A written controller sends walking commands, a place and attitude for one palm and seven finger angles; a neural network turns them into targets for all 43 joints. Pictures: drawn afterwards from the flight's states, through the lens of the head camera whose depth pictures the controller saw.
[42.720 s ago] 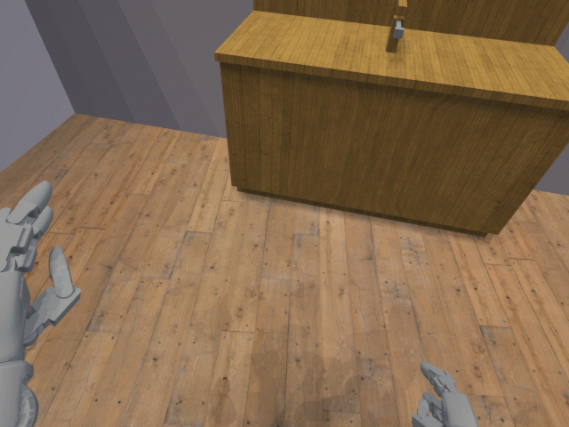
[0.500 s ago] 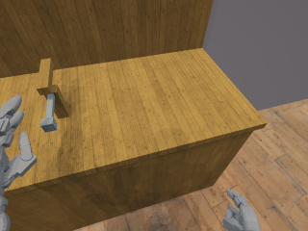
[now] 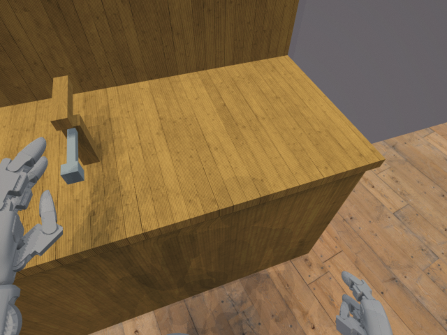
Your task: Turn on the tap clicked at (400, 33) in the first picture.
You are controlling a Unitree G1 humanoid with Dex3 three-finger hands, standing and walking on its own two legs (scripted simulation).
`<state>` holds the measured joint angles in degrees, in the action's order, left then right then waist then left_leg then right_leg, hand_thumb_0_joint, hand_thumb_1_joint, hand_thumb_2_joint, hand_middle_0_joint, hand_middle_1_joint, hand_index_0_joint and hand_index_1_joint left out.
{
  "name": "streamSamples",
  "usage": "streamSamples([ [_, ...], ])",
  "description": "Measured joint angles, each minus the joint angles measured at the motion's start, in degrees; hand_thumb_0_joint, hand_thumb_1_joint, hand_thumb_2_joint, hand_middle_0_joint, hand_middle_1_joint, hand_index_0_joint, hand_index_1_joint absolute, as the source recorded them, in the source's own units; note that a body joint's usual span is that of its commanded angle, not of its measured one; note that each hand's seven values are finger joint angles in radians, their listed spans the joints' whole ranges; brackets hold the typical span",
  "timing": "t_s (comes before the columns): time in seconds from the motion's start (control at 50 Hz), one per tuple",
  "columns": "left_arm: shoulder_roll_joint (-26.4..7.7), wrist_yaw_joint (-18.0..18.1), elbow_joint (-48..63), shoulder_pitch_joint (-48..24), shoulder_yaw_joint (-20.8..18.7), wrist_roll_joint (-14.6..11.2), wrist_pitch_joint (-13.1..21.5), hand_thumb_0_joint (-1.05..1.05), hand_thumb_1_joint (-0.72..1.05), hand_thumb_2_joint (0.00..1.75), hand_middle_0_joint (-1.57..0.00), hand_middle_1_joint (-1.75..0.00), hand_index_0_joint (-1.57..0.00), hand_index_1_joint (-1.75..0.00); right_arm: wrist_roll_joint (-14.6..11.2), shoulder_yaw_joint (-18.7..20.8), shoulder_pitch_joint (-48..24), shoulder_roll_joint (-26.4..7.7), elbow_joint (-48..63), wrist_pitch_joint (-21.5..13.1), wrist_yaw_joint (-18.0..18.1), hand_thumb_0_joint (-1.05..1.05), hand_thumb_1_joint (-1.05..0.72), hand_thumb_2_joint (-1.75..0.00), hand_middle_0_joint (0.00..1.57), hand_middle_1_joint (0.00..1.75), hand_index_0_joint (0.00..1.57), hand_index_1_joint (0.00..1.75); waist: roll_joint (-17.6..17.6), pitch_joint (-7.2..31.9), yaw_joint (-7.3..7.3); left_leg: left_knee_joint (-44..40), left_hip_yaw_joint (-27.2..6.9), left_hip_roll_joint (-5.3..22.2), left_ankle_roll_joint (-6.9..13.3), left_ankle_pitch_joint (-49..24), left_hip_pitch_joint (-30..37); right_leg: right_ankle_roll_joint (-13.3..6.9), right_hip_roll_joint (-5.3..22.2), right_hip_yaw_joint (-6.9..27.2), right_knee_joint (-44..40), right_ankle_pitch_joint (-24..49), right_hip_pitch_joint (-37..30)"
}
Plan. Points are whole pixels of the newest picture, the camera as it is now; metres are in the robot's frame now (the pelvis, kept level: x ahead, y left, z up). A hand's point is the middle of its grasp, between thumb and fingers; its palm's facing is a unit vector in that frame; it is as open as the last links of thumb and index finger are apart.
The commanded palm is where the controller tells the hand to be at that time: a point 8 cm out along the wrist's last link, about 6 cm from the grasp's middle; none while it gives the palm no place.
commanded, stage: come to a stop and stand still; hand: left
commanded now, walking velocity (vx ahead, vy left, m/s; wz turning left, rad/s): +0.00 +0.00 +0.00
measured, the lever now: (72, 172) +0.35 +0.29 +0.09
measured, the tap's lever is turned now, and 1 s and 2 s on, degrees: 0 0 0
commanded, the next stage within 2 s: look again from close up in 0.76 s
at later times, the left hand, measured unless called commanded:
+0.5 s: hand out of the picture +0.23 +0.31 +0.17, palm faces +0.40 -0.85 -0.33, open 7.4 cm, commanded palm +0.17 +0.34 +0.18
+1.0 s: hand out of the picture +0.22 +0.31 +0.17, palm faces +0.40 -0.84 -0.35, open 7.4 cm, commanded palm +0.17 +0.34 +0.18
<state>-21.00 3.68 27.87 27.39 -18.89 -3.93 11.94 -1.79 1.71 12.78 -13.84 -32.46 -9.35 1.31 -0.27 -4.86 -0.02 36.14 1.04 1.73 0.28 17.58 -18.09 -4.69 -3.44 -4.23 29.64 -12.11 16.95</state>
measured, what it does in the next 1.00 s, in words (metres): shifts its weight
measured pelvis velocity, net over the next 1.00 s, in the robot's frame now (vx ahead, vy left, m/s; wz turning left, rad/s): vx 0.01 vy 0.06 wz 0.02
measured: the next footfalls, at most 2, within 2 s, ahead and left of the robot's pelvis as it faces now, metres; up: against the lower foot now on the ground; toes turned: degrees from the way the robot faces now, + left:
none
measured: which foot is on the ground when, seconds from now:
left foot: down 0.00-1.00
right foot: down 0.00-1.00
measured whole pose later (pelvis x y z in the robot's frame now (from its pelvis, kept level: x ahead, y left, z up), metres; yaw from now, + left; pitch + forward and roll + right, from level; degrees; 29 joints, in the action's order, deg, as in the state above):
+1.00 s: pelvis +0.01 +0.06 +0.01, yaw +1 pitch -2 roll -1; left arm -20.7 6.6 26.6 23.8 -19.2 -2.3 12.1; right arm -0.9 -1.3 12.2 -10.9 -32.9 -6.3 1.7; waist 1.3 -3.2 1.7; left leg 25.4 0.0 -3.4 3.8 12.9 -11.0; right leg 0.0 0.2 -3.5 21.9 -9.2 11.1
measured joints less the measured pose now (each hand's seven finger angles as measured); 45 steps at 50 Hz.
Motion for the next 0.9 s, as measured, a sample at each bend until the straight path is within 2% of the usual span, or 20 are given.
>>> streamSamples([
  [0.04, -0.6, 0.8, 0.7, 1.1, -0.1, 0.1, 0.3, 0.01, 0.88, 0.89, -0.21, -0.31, -0.22, -0.3, 0.4, -0.6, 0.7, 0.7, -1.0, 0.1, 0.7, 0.01, -0.91, -0.9, 0.2, 0.3, 0.2, 0.3, 0.8, 0.8, 0.28, -2.0, -0.9, -1.0, 0.5, -0.4, 1.3, 0.3, -0.1, 0.2, -0.9, 0.6, -0.4],
  [0.1, -1.2, 2.1, -1.0, -1.5, -1.4, 0.3, 0.9, 0.01, 0.88, 0.89, -0.22, -0.31, -0.22, -0.31, 0.8, -1.5, 1.5, 1.7, -2.5, -0.1, 1.4, 0.01, -0.91, -0.9, 0.2, 0.3, 0.2, 0.3, 2.0, 1.2, 1.18, -5.4, -1.2, -1.7, 0.6, -3.1, 3.4, 1.2, 0.4, 0.3, -2.1, 1.1, -1.6],
  [0.2, 0.5, 3.4, -4.0, -6.9, -2.3, 1.5, 0.5, 0.01, 0.88, 0.9, -0.21, -0.31, -0.22, -0.3, 0.8, -3.2, 2.1, 2.7, -2.4, -0.4, 0.8, 0.01, -0.91, -0.9, 0.2, 0.3, 0.2, 0.3, 2.8, 2.1, 2.32, -8.0, -0.4, -3.2, 1.8, -4.2, 5.3, 3.0, 1.9, 1.2, -3.9, 2.0, -3.1],
  [0.36, 1.5, 2.6, -3.5, -6.6, 0.2, 2.8, 0.5, 0.01, 0.89, 0.9, -0.21, -0.3, -0.21, -0.3, 1.3, -4.6, 0.2, 4.4, -0.8, -0.1, -0.6, 0.01, -0.91, -0.9, 0.2, 0.3, 0.21, 0.3, 2.5, 2.7, 1.7, -9.3, -0.2, -4.4, 3.3, -4.4, 6.2, 4.2, 3.0, 1.6, -5.8, 2.6, -4.4],
  [0.52, 0.1, 2.3, -2.2, -5.9, -0.6, 2.3, 0.6, 0.02, 0.89, 0.9, -0.21, -0.31, -0.21, -0.3, 1.4, -4.2, -1.0, 4.0, -0.1, 0.7, -0.6, 0.01, -0.91, -0.9, 0.2, 0.3, 0.21, 0.3, 2.7, 1.9, 2.07, -9.9, -0.4, -5.1, 3.9, -4.1, 6.9, 5.0, 3.7, 1.4, -7.0, 2.6, -5.5],
  [0.9, -0.3, 2.6, -0.3, -3.7, -0.5, 1.6, 0.3, 0.01, 0.89, 0.9, -0.21, -0.31, -0.21, -0.3, 1.0, -2.8, -1.1, 3.0, 0.1, 3.0, 0.1, 0.01, -0.91, -0.9, 0.2, 0.3, 0.2, 0.3, 2.0, 1.2, 1.76, -10.5, -0.8, -5.4, 3.8, -4.4, 7.2, 5.1, 4.0, 1.0, -7.4, 2.6, -5.9],
])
